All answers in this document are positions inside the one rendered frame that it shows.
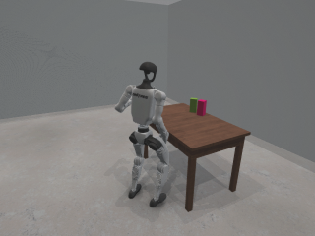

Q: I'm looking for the robot left foot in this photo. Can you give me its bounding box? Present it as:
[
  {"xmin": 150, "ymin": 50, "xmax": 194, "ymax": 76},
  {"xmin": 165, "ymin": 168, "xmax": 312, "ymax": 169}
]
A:
[{"xmin": 128, "ymin": 184, "xmax": 142, "ymax": 199}]

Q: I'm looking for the right robot thigh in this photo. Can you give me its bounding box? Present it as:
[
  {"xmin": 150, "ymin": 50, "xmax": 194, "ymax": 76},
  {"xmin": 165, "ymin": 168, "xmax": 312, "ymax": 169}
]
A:
[{"xmin": 147, "ymin": 136, "xmax": 169, "ymax": 173}]

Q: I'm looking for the robot right forearm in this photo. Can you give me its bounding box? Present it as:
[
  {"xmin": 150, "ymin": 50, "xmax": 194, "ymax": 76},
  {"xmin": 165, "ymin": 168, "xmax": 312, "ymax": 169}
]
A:
[{"xmin": 156, "ymin": 117, "xmax": 168, "ymax": 137}]

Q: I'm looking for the robot right upper arm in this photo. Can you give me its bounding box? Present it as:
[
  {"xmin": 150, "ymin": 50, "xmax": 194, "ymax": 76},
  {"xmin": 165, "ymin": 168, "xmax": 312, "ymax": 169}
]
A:
[{"xmin": 152, "ymin": 89, "xmax": 166, "ymax": 125}]

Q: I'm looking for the robot right hand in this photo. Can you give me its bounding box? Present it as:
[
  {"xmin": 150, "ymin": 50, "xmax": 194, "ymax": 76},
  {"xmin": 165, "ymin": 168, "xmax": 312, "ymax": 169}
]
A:
[{"xmin": 159, "ymin": 132, "xmax": 169, "ymax": 143}]

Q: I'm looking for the robot left upper arm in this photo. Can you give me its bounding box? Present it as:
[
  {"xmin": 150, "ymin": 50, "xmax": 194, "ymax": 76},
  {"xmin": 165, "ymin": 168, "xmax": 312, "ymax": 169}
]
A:
[{"xmin": 115, "ymin": 85, "xmax": 136, "ymax": 113}]

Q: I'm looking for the robot left forearm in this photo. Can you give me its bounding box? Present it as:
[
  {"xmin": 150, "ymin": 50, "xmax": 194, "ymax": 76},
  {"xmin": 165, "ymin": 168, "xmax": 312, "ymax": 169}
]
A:
[{"xmin": 115, "ymin": 97, "xmax": 132, "ymax": 109}]

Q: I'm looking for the table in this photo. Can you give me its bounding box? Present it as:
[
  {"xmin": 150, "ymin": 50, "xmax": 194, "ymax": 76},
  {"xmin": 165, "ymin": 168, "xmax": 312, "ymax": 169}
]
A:
[{"xmin": 143, "ymin": 103, "xmax": 251, "ymax": 212}]

